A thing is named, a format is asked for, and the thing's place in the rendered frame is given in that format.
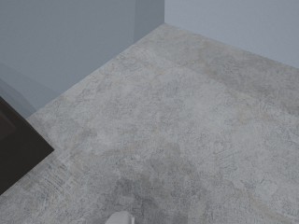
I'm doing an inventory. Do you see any cabinet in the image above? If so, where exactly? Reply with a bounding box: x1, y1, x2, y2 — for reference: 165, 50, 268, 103
0, 96, 54, 195

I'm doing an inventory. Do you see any drawer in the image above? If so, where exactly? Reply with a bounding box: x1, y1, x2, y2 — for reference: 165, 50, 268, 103
0, 110, 17, 141

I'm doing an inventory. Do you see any left robot thigh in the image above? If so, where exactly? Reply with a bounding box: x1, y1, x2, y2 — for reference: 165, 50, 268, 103
105, 211, 135, 224

